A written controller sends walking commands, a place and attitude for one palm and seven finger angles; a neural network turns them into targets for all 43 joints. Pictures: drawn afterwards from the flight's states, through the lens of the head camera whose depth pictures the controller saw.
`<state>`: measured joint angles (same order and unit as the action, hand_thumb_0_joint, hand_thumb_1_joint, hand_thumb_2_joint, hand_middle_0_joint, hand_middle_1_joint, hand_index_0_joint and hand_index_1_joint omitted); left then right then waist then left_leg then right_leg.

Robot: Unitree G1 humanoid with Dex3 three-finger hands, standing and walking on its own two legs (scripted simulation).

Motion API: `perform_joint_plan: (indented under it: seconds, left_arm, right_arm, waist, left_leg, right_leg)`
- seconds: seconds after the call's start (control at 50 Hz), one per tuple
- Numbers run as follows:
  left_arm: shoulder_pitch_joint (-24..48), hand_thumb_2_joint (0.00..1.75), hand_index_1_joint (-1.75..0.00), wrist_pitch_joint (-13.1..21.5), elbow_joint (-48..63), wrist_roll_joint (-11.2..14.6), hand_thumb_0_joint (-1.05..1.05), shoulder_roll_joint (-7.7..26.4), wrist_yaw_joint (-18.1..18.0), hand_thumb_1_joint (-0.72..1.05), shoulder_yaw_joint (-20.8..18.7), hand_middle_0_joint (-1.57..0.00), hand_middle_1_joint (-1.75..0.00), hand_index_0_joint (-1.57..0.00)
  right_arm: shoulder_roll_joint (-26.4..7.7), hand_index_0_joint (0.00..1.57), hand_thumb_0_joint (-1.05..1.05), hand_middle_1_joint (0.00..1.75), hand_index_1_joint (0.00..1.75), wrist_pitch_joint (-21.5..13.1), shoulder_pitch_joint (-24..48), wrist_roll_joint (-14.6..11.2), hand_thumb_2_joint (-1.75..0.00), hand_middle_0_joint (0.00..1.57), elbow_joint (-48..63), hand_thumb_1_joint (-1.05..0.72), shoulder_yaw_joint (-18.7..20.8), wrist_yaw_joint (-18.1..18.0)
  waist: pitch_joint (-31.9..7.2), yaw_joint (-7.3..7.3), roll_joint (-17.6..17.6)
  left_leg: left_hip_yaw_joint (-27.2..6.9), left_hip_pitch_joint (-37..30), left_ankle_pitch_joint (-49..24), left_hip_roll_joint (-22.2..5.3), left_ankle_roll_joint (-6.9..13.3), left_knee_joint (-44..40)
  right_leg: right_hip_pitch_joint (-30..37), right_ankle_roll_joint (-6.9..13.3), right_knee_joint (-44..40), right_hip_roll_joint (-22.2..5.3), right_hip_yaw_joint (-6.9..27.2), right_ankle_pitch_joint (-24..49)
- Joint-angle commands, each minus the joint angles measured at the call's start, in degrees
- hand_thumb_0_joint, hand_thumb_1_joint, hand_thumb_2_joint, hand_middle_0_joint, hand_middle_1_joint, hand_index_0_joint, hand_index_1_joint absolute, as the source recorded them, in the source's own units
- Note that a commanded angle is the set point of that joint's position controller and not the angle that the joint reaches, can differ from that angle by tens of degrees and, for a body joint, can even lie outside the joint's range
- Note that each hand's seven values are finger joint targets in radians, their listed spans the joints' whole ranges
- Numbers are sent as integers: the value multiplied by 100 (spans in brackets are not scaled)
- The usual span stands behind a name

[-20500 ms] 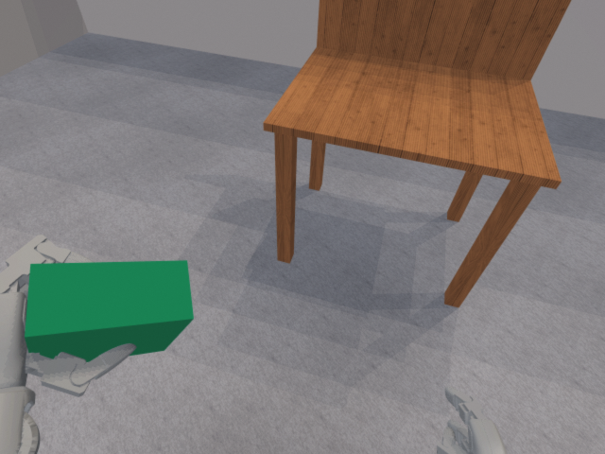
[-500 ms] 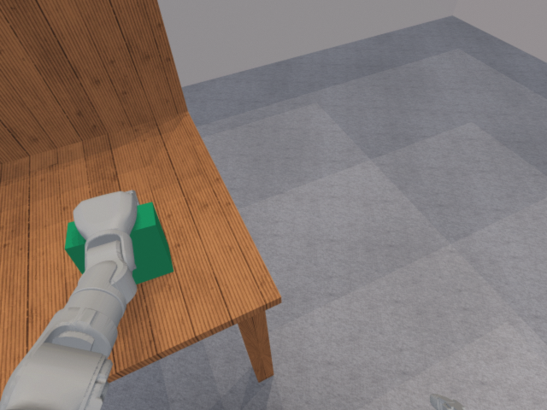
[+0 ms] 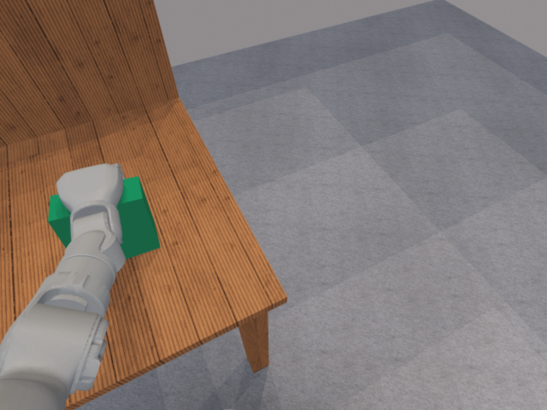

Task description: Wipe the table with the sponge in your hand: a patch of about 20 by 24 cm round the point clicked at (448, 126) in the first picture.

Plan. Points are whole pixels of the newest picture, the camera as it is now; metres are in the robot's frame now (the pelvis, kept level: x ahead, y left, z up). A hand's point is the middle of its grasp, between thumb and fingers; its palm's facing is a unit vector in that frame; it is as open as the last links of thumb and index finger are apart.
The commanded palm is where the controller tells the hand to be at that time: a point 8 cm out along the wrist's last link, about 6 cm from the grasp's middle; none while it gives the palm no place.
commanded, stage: wipe forward along the third lane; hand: left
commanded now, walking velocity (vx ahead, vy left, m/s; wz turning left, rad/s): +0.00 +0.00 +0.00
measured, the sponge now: (114, 232) +0.41 +0.29 -0.03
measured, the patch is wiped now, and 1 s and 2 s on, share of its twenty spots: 0.95 1.00 1.00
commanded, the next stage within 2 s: wipe back along the third lane in 0.10 s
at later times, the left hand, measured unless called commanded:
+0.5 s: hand (101, 204) +0.43 +0.30 +0.02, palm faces -0.06 +0.02 -1.00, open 10.3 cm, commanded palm +0.39 +0.27 +0.04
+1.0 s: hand (103, 231) +0.37 +0.28 +0.02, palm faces -0.02 -0.03 -1.00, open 10.3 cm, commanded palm +0.33 +0.25 +0.05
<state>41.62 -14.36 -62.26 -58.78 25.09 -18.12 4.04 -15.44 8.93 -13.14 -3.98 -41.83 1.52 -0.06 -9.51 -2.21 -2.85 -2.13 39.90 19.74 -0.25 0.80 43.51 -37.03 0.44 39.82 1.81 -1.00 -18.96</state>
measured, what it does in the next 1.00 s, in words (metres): stands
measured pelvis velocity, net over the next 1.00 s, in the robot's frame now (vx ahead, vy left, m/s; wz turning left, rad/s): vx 0.04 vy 0.02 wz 0.02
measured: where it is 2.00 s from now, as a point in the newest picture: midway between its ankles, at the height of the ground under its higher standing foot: outside the picture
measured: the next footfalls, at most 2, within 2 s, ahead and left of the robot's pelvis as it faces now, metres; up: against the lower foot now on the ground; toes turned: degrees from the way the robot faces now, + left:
none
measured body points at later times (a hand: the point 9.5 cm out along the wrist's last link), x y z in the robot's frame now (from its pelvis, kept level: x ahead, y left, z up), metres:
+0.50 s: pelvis +0.01 +0.01 +0.00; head +0.07 +0.02 +0.45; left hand +0.43 +0.29 +0.07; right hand +0.07 -0.25 -0.13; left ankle +0.00 +0.11 -0.71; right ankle +0.00 -0.12 -0.71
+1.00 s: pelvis +0.04 +0.02 +0.01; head +0.06 +0.01 +0.46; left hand +0.37 +0.27 +0.08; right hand +0.25 -0.21 -0.09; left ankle +0.00 +0.11 -0.71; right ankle +0.00 -0.12 -0.71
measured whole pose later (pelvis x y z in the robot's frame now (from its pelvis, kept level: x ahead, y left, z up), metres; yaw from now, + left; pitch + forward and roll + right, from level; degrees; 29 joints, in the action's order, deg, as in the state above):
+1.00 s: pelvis +0.04 +0.02 +0.01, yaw +1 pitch +10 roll -2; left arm 17.9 -26.7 -31.8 -56.7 17.2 -18.7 12.4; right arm -14.5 11.8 -4.5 -5.1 -36.8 0.3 2.3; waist -9.8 2.4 -3.2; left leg -2.0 26.8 21.9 1.3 2.2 38.4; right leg -23.1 -0.6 33.5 0.3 -0.9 -20.5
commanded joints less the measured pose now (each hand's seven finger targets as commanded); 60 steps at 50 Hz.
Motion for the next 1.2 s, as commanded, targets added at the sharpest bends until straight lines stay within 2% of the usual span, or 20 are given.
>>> perform_joint_plan:
  seconds: [0.0,0.04,0.14,0.22,0.24,0.28,0.3,0.48,0.54,0.56,0.6,0.64,0.7,0.88,0.96,0.98,1.02,1.04,1.12,1.18]
  left_arm:
    - [1287,130,-160,-102,-47,-126,0,1010,-122,10,-79,-120,-160,-120]
    - [1374,130,-160,-109,-129,-171,0,1226,-141,10,-176,-120,-160,-120]
    - [1717,130,-160,-109,-241,-260,0,1036,-135,10,21,-120,-160,-120]
    - [1299,130,-160,-110,-353,-148,0,1024,-113,10,-87,-120,-160,-120]
    - [1332,130,-160,-86,-173,-107,0,727,-82,10,141,-120,-160,-120]
    - [1050,130,-160,-62,-159,-34,0,705,-78,10,4,-120,-160,-120]
    - [859,130,-160,-80,-132,19,0,485,-65,10,161,-120,-160,-120]
    - [-25,130,-160,-430,534,340,0,184,-40,10,205,-120,-160,-120]
    - [-435,130,-160,-590,879,399,0,-147,34,10,466,-120,-160,-120]
    - [-618,130,-160,-651,944,396,0,-30,44,10,353,-120,-160,-120]
    - [-803,130,-160,-727,1304,453,0,-298,106,10,557,-120,-160,-120]
    - [-1015,130,-160,-845,1464,427,0,-284,137,10,534,-120,-160,-120]
    - [-1163,130,-160,-963,1839,445,0,-587,204,10,789,-120,-160,-120]
    - [-2131,130,-160,-1164,2897,456,0,-780,277,10,864,-120,-160,-120]
    - [-2388,130,-160,-1321,3220,450,0,-786,283,10,915,-120,-160,-120]
    - [-2467,130,-160,-1354,3273,463,0,-585,279,10,699,-120,-160,-120]
    - [-2607,130,-160,-1384,3463,475,0,-796,289,10,898,-120,-160,-120]
    - [-2795,130,-160,-1387,3516,479,0,-710,283,10,800,-120,-160,-120]
    - [-2744,130,-160,-1449,3724,414,0,-943,327,10,1099,-120,-160,-120]
    - [-2782,130,-160,-1479,3790,403,0,-849,338,10,985,-120,-160,-120]
  right_arm:
    - [-908,20,0,30,30,-121,-189,52,-90,20,415,-90,281,-45]
    - [-926,20,0,30,30,-114,-217,60,-90,20,412,-90,263,-44]
    - [-916,20,0,30,30,-115,-333,80,-90,20,369,-90,276,-3]
    - [-899,20,0,30,30,-115,-376,79,-90,20,417,-90,284,21]
    - [-865,20,0,30,30,-111,-345,76,-90,20,455,-90,276,39]
    - [-862,20,0,30,30,-107,-321,78,-90,20,444,-90,306,60]
    - [-844,20,0,30,30,-98,-311,67,-90,20,466,-90,302,76]
    - [-815,20,0,30,30,-9,128,-17,-90,20,559,-90,286,128]
    - [-785,20,0,30,30,47,272,-31,-90,20,653,-90,268,146]
    - [-802,20,0,30,30,66,307,-27,-90,20,660,-90,268,144]
    - [-770,20,0,30,30,91,450,-48,-90,20,751,-90,244,153]
    - [-775,20,0,30,30,125,552,-51,-90,20,792,-90,239,155]
    - [-735,20,0,30,30,153,728,-73,-90,20,863,-90,223,145]
    - [-677,20,0,30,30,132,1131,-95,-90,20,1118,-90,167,192]
    - [-684,20,0,30,30,124,1284,-83,-90,20,1176,-90,116,193]
    - [-710,20,0,30,30,133,1338,-82,-90,20,1173,-90,120,185]
    - [-673,20,0,30,30,114,1361,-78,-90,20,1222,-90,91,189]
    - [-673,20,0,30,30,94,1383,-82,-90,20,1226,-90,98,188]
    - [-662,20,0,30,30,87,1508,-95,-90,20,1246,-90,76,197]
    - [-657,20,0,30,30,75,1576,-98,-90,20,1252,-90,84,193]
  waist:
    - [-1102,-254,628]
    - [-1119,-237,575]
    - [-1103,-345,370]
    - [-1345,-201,434]
    - [-1402,-217,306]
    - [-1470,-149,424]
    - [-1398,-140,454]
    - [-1246,87,368]
    - [-1099,101,469]
    - [-1100,140,575]
    - [-1057,168,401]
    - [-958,185,547]
    - [-832,184,466]
    - [-1045,283,531]
    - [-872,306,638]
    - [-843,350,681]
    - [-860,335,622]
    - [-872,364,708]
    - [-650,313,594]
    - [-702,373,611]
  left_leg:
    - [108,-726,-946,21,213,-451]
    - [123,-615,-927,38,211,-425]
    - [62,-728,-975,-12,200,-376]
    - [78,-731,-1104,2,196,-365]
    - [80,-824,-1140,-4,187,-374]
    - [53,-886,-1301,-36,185,-388]
    - [83,-915,-1283,-16,191,-397]
    - [80,-1261,-1480,-22,159,-683]
    - [80,-1409,-1623,-14,152,-737]
    - [81,-1418,-1694,-9,155,-743]
    - [44,-1588,-1861,-6,130,-803]
    - [23,-1646,-1991,-6,123,-814]
    - [-23,-1842,-2149,-11,95,-853]
    - [18,-2158,-3029,27,61,-748]
    - [40,-2117,-2868,71,61,-781]
    - [25,-2089,-2835,59,52,-815]
    - [45,-2131,-2889,81,59,-807]
    - [40,-2145,-2935,79,59,-791]
    - [34,-2129,-2654,83,53,-859]
    - [-1,-2121,-2525,84,60,-906]
  right_leg:
    - [624,211,-508,60,-100,1155]
    - [644,215,-489,46,-83,1177]
    - [296,246,-435,87,-157,1008]
    - [525,247,-408,96,-154,1154]
    - [494,250,-408,109,-173,1165]
    - [629,267,-389,117,-179,1309]
    - [655,252,-436,123,-182,1323]
    - [1104,302,-615,100,-198,1492]
    - [1227,305,-692,103,-225,1673]
    - [1339,309,-695,97,-218,1799]
    - [1367,329,-691,97,-260,1833]
    - [1428,339,-705,97,-277,1968]
    - [1406,349,-714,98,-306,1958]
    - [1961,331,-635,34,-247,2992]
    - [2063,327,-669,26,-224,3098]
    - [2114,342,-685,21,-188,3107]
    - [2181,329,-656,8,-220,3215]
    - [2229,325,-651,7,-215,3280]
    - [2072,334,-690,14,-219,2934]
    - [2098,370,-696,35,-186,2741]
